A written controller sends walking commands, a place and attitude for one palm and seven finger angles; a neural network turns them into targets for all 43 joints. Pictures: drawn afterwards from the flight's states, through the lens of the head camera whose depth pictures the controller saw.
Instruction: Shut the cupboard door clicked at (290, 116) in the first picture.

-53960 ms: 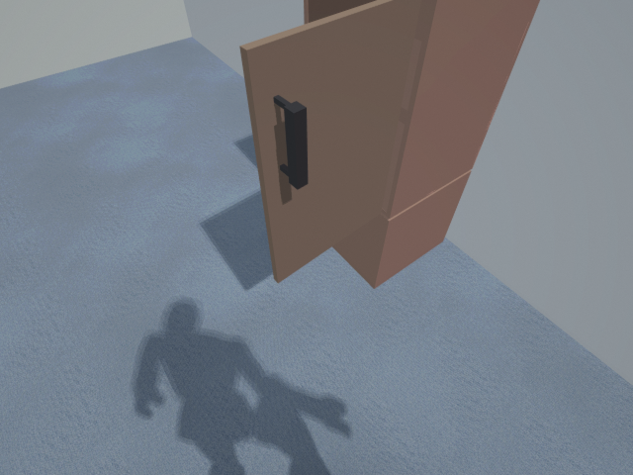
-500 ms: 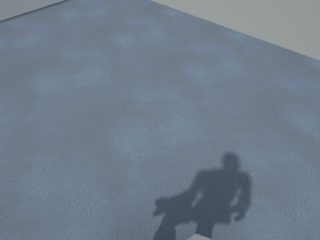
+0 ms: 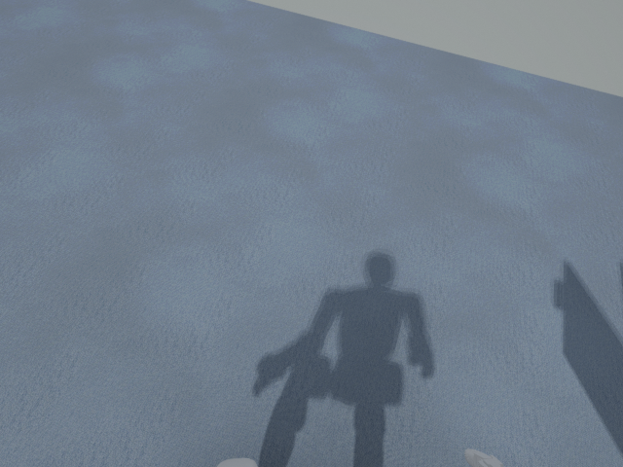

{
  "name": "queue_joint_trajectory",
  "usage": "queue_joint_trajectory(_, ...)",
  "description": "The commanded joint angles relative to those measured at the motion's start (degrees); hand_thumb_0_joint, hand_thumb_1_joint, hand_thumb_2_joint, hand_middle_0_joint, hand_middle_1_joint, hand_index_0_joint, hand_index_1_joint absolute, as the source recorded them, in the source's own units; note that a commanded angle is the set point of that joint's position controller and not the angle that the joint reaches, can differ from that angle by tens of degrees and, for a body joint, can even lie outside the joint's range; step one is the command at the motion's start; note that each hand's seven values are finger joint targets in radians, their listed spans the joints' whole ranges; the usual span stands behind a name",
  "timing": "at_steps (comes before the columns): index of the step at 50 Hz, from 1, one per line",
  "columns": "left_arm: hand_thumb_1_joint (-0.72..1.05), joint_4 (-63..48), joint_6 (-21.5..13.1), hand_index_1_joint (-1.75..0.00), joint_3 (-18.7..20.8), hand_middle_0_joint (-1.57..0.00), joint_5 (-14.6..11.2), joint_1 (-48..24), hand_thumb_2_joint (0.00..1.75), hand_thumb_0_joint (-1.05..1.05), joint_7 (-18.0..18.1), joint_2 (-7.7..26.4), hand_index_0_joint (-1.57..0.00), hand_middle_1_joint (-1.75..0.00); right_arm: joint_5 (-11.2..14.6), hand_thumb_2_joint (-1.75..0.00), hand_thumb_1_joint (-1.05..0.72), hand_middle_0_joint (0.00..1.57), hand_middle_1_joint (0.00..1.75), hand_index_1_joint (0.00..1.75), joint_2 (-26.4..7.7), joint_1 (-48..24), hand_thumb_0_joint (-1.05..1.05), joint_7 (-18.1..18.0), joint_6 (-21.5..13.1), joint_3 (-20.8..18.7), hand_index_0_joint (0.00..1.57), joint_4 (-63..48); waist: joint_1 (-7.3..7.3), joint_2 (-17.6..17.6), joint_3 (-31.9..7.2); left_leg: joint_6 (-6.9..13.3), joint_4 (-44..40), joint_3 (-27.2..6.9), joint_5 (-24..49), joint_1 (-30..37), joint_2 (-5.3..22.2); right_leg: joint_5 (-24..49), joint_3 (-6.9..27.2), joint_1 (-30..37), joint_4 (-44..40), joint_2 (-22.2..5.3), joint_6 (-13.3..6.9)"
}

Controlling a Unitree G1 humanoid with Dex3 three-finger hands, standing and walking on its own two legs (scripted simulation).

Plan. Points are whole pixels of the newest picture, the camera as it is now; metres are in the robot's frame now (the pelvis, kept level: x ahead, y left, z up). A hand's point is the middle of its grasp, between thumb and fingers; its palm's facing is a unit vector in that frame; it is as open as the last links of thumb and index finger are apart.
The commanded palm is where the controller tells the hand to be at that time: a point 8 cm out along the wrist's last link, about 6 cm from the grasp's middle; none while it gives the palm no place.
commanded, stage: turn to face it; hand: left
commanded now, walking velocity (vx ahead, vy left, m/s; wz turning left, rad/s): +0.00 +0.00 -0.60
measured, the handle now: out of the picture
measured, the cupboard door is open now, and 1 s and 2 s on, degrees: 32 32 32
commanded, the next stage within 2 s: take the last steps up to it in 2.00 s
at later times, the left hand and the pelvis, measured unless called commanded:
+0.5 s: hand (220, 430) +0.18 +0.14 -0.14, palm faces -0.31 -0.91 -0.28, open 7.4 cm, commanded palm none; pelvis +0.00 -0.02 +0.00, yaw -19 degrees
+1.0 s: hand (214, 403) +0.22 +0.16 -0.16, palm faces -0.51 -0.84 -0.20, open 7.4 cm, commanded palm none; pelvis +0.04 +0.02 +0.02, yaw -36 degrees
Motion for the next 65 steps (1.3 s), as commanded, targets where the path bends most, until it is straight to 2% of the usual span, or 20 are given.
queue_joint_trajectory(1,0.9,-6.78,-1.25,-0.3,1.74,-0.2,0.47,-2.28,0.9,0.0,-0.65,5.51,-0.2,-0.3,-1.39,-0.9,-0.9,0.2,0.3,0.3,-13.49,7.02,0.0,-1.42,-1.01,-2.77,0.2,-3.06,-2.79,13.95,-6.93,11.24,-17.64,-18.07,25.42,11.87,22.32,-6.98,-2.59,-13.16,27.49,-1.31,0.21)
queue_joint_trajectory(5,0.9,-6.81,-0.43,-0.3,1.2,-0.2,0.29,-2.02,0.9,0.0,-1.96,4.45,-0.2,-0.3,-1.31,-0.9,-0.9,0.2,0.3,0.3,-11.12,4.43,0.0,-1.5,-0.69,-2.09,0.2,-3.8,-1.56,11.7,-5.15,8.52,-15.47,-4.48,27.75,13.53,16.42,-0.69,-6.29,-12.12,23.13,-2.65,1.37)
queue_joint_trajectory(14,0.9,-8.92,-0.63,-0.3,0.46,-0.2,0.5,-5.69,0.9,0.0,-2.38,3.6,-0.2,-0.3,-1.15,-0.9,-0.9,0.2,0.3,0.3,-12.89,7.11,0.0,-0.46,-0.24,-3.44,0.2,-1.93,-3.35,15.04,-6.27,8.16,-13.34,2.33,25.61,14.84,18.95,1.75,-11.32,-3.97,3.66,-2.24,0.1)
queue_joint_trajectory(18,0.9,-7.22,-1.34,-0.3,1.03,-0.2,0.62,0.88,0.9,0.0,-2.0,5.87,-0.2,-0.3,-0.59,-0.9,-0.9,0.2,0.3,0.3,-13.46,4.55,0.0,0.05,0.16,-3.81,0.2,-2.26,0.73,9.94,-7.52,3.25,-3.18,6.82,16.32,7.15,16.77,15.41,-11.62,10.41,-14.02,-2.0,-2.2)
queue_joint_trajectory(20,0.9,-5.66,-2.62,-0.3,2.78,-0.2,1.16,6.43,0.9,0.0,-0.56,15.99,-0.2,-0.3,-0.03,-0.9,-0.9,0.2,0.3,0.3,-6.61,2.12,0.0,0.53,0.53,-2.15,0.2,-5.85,3.7,-16.53,-6.94,-3.03,21.56,9.45,-20.72,-14.5,2.5,39.82,17.16,20.09,-23.45,-22.05,-11.21)
queue_joint_trajectory(21,0.9,-5.26,-2.34,-0.3,2.65,-0.2,0.3,8.16,0.9,0.0,0.03,16.84,-0.2,-0.3,0.04,-0.9,-0.9,0.2,0.3,0.3,-8.86,1.19,0.0,-0.02,1.63,-2.02,0.2,-6.13,4.43,-12.85,-7.44,-2.4,29.87,0.96,-20.69,-14.83,2.76,37.6,18.34,15.75,-24.37,-24.62,-15.0)
queue_joint_trajectory(26,0.9,-8.23,-2.8,-0.3,1.03,-0.2,0.16,-3.03,0.9,0.0,0.79,9.35,-0.2,-0.3,-0.28,-0.9,-0.9,0.2,0.3,0.3,-8.63,4.0,0.0,0.3,1.83,-2.45,0.2,-3.35,-1.9,-8.29,-7.0,-3.73,30.68,-2.39,-4.69,-13.33,3.66,31.28,6.07,11.12,-22.9,-14.0,-11.34)
queue_joint_trajectory(35,0.9,-6.04,-2.51,-0.3,1.98,-0.2,0.9,0.66,0.9,0.0,0.31,11.24,-0.2,-0.3,0.39,-0.9,-0.9,0.2,0.3,0.3,-6.19,1.04,0.0,-0.11,1.0,-2.05,0.2,-4.9,0.19,-7.01,-7.71,-3.35,8.66,-0.98,-8.1,-4.79,-0.68,33.11,13.51,9.6,-19.83,-13.28,-12.96)
queue_joint_trajectory(38,0.9,-6.19,-1.98,-0.3,1.99,-0.2,0.46,-2.03,0.9,0.0,0.38,10.44,-0.2,-0.3,0.73,-0.9,-0.9,0.2,0.3,0.3,-6.49,6.4,0.0,-0.66,0.19,-1.98,0.2,-3.22,-2.82,-6.43,-9.25,-2.63,-7.5,-1.02,0.76,7.03,-1.45,31.88,13.98,4.18,-15.01,-10.35,-9.07)
queue_joint_trajectory(39,0.9,-6.75,-1.72,-0.3,1.49,-0.2,-0.12,-2.31,0.9,0.0,0.31,7.98,-0.2,-0.3,0.52,-0.9,-0.9,0.2,0.3,0.3,-9.11,8.65,0.0,-0.93,-0.55,-2.24,0.2,-2.46,-3.82,0.08,-10.75,-1.5,-15.84,-4.87,4.25,15.05,3.53,24.25,9.91,-1.9,-10.34,-5.67,-5.87)
queue_joint_trajectory(40,0.9,-7.85,-1.53,-0.3,0.75,-0.2,-0.73,-0.58,0.9,0.0,-0.27,4.35,-0.2,-0.3,-0.42,-0.9,-0.9,0.2,0.3,0.3,-15.04,9.45,0.0,-1.12,-1.01,-3.22,0.2,-2.88,-3.44,16.89,-10.91,3.43,-19.81,-19.04,11.08,21.22,18.08,2.56,1.08,-12.45,1.13,2.81,-1.84)
queue_joint_trajectory(41,0.9,-8.31,-1.54,-0.3,0.65,-0.2,-0.08,-2.13,0.9,0.0,-0.44,5.35,-0.2,-0.3,-0.7,-0.9,-0.9,0.2,0.3,0.3,-16.76,10.07,0.0,-1.44,-0.55,-3.48,0.2,-3.3,-4.29,18.59,-9.43,8.87,-19.43,-22.61,18.06,17.8,25.22,-9.76,-3.1,-13.85,13.93,1.94,-0.59)
queue_joint_trajectory(42,0.9,-7.92,-1.48,-0.3,0.93,-0.2,0.37,-1.48,0.9,0.0,-0.61,6.37,-0.2,-0.3,-0.96,-0.9,-0.9,0.2,0.3,0.3,-14.89,7.98,0.0,-1.27,-0.34,-2.84,0.2,-4.12,-3.13,12.8,-7.87,10.43,-18.85,-19.49,16.32,13.16,24.57,-7.36,-1.72,-12.36,20.03,-0.59,-0.46)
queue_joint_trajectory(47,0.9,-6.02,-0.68,-0.3,1.46,-0.2,0.43,-1.17,0.9,0.0,-2.18,4.79,-0.2,-0.3,-0.92,-0.9,-0.9,0.2,0.3,0.3,-10.75,4.1,0.0,-1.93,-0.85,-1.86,0.2,-4.5,-1.23,11.85,-5.71,8.2,-14.78,-3.16,32.39,16.6,15.99,0.68,-5.71,-14.81,24.98,-2.32,1.66)
queue_joint_trajectory(56,0.9,-7.79,-0.59,-0.3,0.57,-0.2,0.42,-5.64,0.9,0.0,-2.49,3.16,-0.2,-0.3,-1.12,-0.9,-0.9,0.2,0.3,0.3,-12.77,7.42,0.0,-0.74,-0.22,-3.47,0.2,-1.85,-3.36,14.87,-5.37,8.22,-12.83,2.7,26.75,15.37,18.39,1.6,-11.18,-5.59,5.24,-2.39,0.54)
queue_joint_trajectory(60,0.9,-6.4,-1.44,-0.3,0.97,-0.2,0.51,0.01,0.9,0.0,-2.2,5.04,-0.2,-0.3,-0.67,-0.9,-0.9,0.2,0.3,0.3,-13.75,4.86,0.0,-0.2,0.12,-4.01,0.2,-1.99,0.14,11.6,-7.42,3.81,-3.49,6.86,20.63,9.99,17.13,13.82,-12.67,7.74,-12.05,-1.18,-1.66)
queue_joint_trajectory(61,0.9,-4.99,-2.13,-0.3,1.66,-0.2,0.84,4.65,0.9,0.0,-1.74,8.78,-0.2,-0.3,-0.09,-0.9,-0.9,0.2,0.3,0.3,-12.15,4.69,0.0,0.14,0.17,-3.88,0.2,-2.48,2.51,3.17,-9.7,0.6,6.26,9.55,13.59,4.13,13.78,21.76,-6.07,16.6,-18.99,-6.23,-3.67)
queue_joint_trajectory(62,0.9,-4.27,-3.13,-0.3,2.85,-0.2,1.23,7.85,0.9,0.0,-0.77,15.96,-0.2,-0.3,0.05,-0.9,-0.9,0.2,0.3,0.3,-6.74,2.84,0.0,0.52,0.41,-2.34,0.2,-5.39,4.27,-16.61,-8.98,-3.0,21.51,10.78,-18.54,-13.17,3.51,39.87,17.04,23.38,-22.82,-21.04,-9.65)
queue_joint_trajectory(63,0.9,-3.62,-2.78,-0.3,2.86,-0.2,0.09,9.36,0.9,0.0,0.05,17.28,-0.2,-0.3,0.0,-0.9,-0.9,0.2,0.3,0.3,-8.59,0.93,0.0,-0.08,1.52,-2.05,0.2,-6.18,4.66,-14.95,-8.47,-2.74,29.81,1.57,-21.73,-15.09,2.73,43.31,19.07,18.19,-23.33,-24.64,-14.23)
queue_joint_trajectory(65,0.9,-5.6,-2.77,-0.3,2.5,-0.2,0.3,2.24,0.9,0.0,0.84,13.67,-0.2,-0.3,-0.05,-0.9,-0.9,0.2,0.3,0.3,-7.79,1.22,0.0,-0.22,1.63,-2.16,0.2,-5.42,1.22,-14.11,-5.87,-2.77,33.48,-2.77,-13.72,-20.12,4.0,32.16,15.9,16.94,-24.69,-19.45,-13.33)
